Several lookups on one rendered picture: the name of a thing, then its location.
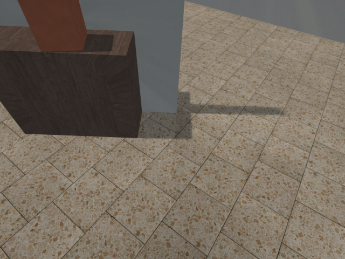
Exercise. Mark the carton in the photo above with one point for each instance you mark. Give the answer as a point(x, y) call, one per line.
point(57, 25)

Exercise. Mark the pedestal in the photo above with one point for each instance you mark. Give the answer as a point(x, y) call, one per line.
point(92, 92)

